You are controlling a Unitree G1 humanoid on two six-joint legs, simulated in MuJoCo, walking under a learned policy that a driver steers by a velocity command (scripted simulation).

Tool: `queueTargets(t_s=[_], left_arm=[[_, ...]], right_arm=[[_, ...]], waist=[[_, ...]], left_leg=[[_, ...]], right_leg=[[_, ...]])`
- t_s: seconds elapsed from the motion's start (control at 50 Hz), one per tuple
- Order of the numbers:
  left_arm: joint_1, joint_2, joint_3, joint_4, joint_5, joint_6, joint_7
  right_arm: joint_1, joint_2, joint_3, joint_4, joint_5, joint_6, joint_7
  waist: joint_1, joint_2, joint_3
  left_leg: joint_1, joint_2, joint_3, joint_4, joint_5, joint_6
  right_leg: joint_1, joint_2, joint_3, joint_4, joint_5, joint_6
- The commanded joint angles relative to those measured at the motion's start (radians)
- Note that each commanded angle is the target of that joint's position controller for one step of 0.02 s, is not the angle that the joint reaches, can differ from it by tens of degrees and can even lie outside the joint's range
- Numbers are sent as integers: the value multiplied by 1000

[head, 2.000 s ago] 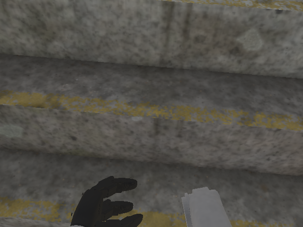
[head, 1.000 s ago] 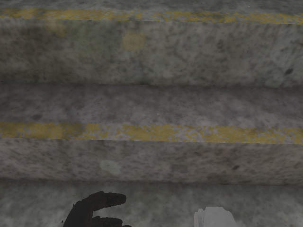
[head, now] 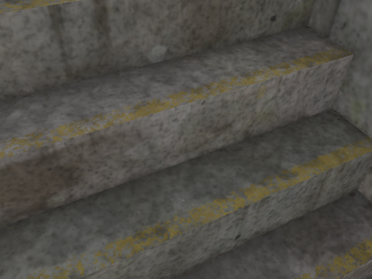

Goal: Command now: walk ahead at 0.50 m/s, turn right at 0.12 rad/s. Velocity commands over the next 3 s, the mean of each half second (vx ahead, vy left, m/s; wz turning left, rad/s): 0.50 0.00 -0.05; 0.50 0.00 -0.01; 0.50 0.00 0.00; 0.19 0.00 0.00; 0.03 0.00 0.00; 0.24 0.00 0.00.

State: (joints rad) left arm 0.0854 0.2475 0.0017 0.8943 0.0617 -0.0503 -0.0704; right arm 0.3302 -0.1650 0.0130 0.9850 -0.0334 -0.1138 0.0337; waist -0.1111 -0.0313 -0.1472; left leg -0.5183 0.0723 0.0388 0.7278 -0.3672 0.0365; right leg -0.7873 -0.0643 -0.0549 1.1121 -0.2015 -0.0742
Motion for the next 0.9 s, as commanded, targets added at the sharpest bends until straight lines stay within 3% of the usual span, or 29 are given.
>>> queueTargets(t_s=[0.02,0.04,0.06,0.08,0.1,0.12,0.14,0.16,0.18,0.2,0.22,0.24,0.26,0.3,0.32,0.34,0.4,0.54,0.6,0.66,0.72,0.76,0.78,0.8,0.82,0.84,0.86,0.88,0.9], left_arm=[[93,117,55,10,-2,-2,10],[231,111,74,79,-1,4,17],[415,118,89,158,13,11,14],[419,240,106,134,44,13,6],[279,255,108,62,61,19,15],[126,206,84,44,55,35,3],[25,179,69,20,35,35,-14],[-40,95,36,6,20,27,-19],[-57,35,12,3,-14,13,-8],[-70,27,1,-4,-30,-1,5],[-2,37,0,21,-25,-11,12],[202,-1,26,153,-67,-75,89],[300,-1,23,205,-64,-101,121],[319,22,39,220,-52,-124,136],[328,40,46,213,-52,-131,136],[332,46,58,205,-38,-142,137],[345,29,72,191,-24,-141,139],[428,-4,83,168,-17,-138,147],[541,-22,85,176,-1,-148,139],[617,-19,89,182,25,-169,135],[512,1,91,150,12,-156,131],[394,12,73,118,-36,-134,143],[315,47,64,84,-65,-108,124],[362,92,68,58,-81,-102,112],[318,148,78,35,-93,-104,97],[416,90,76,-8,-122,-108,73],[319,193,100,-72,-101,-107,40],[215,32,73,-131,-60,-94,32],[204,-46,67,-170,-24,-75,44]], right_arm=[[-110,-217,-53,-70,24,-28,28],[-54,-164,-46,-44,0,-20,54],[-120,-61,-17,-60,-31,8,93],[60,73,12,-55,-49,37,128],[104,27,4,-67,-13,16,141],[29,-64,-26,-67,15,11,128],[33,-74,-20,-45,26,21,108],[49,-99,-25,-21,20,30,88],[34,-125,-34,-17,11,36,78],[21,-147,-41,-14,-6,43,80],[16,-157,-48,11,-13,52,84],[-191,-13,-27,-103,14,87,-20],[-200,3,-18,-91,22,101,-60],[-144,-10,-25,-63,25,121,-88],[-172,-25,-27,-97,19,122,-89],[-184,-45,-35,-123,0,114,-86],[-236,-44,-44,-172,-12,110,-79],[-383,-2,-44,-290,-18,102,-69],[-465,31,-36,-356,-9,83,-81],[-690,90,-8,-493,4,63,-84],[-774,84,23,-623,19,70,-78],[-719,86,49,-653,25,103,-64],[-544,88,59,-583,62,123,-67],[-435,44,34,-522,64,128,-79],[-139,-20,-12,-432,67,131,-95],[-146,-79,-30,-377,63,87,-90],[26,-135,-77,-367,64,96,-100],[41,-176,-99,-278,49,111,-97],[-48,-168,-100,-303,40,142,-86]], waist=[[107,140,144],[122,86,102],[202,-74,78],[141,-271,13],[154,-271,51],[124,-65,117],[80,72,111],[48,108,49],[35,84,9],[26,15,-14],[41,-14,-2],[67,37,91],[103,40,127],[101,-24,153],[111,-70,165],[112,-62,142],[122,-24,172],[157,-8,223],[226,-29,209],[290,-63,209],[199,20,243],[139,-10,200],[76,2,102],[87,-32,14],[-49,-172,-158],[75,-68,-273],[-46,101,-449],[-5,388,-528],[24,298,-515]], left_leg=[[-35,99,-200,-214,-513,180],[-53,60,-164,14,-362,186],[-199,-31,-97,527,-146,180],[-630,-225,-305,1031,43,149],[-899,-257,-488,1536,198,129],[-966,-230,-464,1729,344,141],[-894,-194,-445,1638,461,150],[-797,-176,-421,1531,537,160],[-734,-156,-372,1493,544,142],[-699,-157,-306,1513,518,112],[-694,-168,-273,1515,506,95],[-573,-171,-94,1436,408,23],[-587,-154,-73,1395,390,13],[-577,-142,-66,1394,356,10],[-605,-125,-64,1408,315,16],[-613,-113,-70,1397,294,22],[-666,-72,-87,1343,236,15],[-692,-13,-52,1247,79,4],[-952,-6,-115,1559,-72,27],[-1217,-6,-125,1804,-339,51],[-986,61,-115,1480,-294,68],[-586,97,-82,1043,-146,93],[-173,-4,102,781,-257,119],[52,-66,93,685,-330,110],[258,-189,221,693,-319,74],[691,-126,-14,513,-230,159],[706,-19,-324,261,-327,138],[693,64,-533,135,-463,104],[539,76,-656,0,-773,41]], right_leg=[[366,72,-125,-505,-90,58],[515,74,-80,-497,-123,81],[606,-18,57,-535,-78,27],[804,-240,563,-591,54,-204],[728,-336,935,-733,-348,-250],[593,-322,855,-735,-459,-135],[447,-277,689,-708,-384,-72],[365,-215,548,-691,-296,-51],[339,-168,473,-696,-268,-52],[326,-126,409,-705,-255,-73],[330,-104,369,-708,-235,-92],[360,-130,207,-651,-189,-67],[373,-116,205,-667,-178,-68],[412,-126,229,-686,-184,-92],[453,-158,257,-729,-207,-113],[513,-177,300,-752,-235,-134],[598,-222,354,-779,-257,-169],[666,-254,357,-873,-241,-205],[872,-320,406,-861,-161,-232],[992,-344,387,-852,1,-217],[697,-267,222,-1010,-66,-114],[527,-200,76,-1164,122,-107],[364,-157,-63,-1207,387,-145],[431,-146,-61,-1005,885,-155],[544,-169,-63,-768,1653,-177],[174,-92,38,-455,1476,-95],[182,-13,99,-127,873,-46],[77,170,244,227,172,-11],[7,235,450,541,119,10]])
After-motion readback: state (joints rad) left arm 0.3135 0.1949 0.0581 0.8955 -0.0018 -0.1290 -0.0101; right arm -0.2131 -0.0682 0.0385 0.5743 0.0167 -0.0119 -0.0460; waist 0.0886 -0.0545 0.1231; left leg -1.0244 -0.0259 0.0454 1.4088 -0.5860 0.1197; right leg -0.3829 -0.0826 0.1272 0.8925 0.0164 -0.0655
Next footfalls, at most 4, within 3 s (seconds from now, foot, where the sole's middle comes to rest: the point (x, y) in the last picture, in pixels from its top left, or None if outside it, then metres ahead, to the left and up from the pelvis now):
0.06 right None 0.12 -0.11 -0.75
0.86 left None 0.31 0.21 -0.52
1.62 right None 0.15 -0.08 -0.75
2.28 left None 0.25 0.17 -0.52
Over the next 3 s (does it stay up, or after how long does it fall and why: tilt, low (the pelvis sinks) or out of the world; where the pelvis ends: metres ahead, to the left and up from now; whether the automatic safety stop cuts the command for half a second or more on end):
stays up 0.05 0.17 0.01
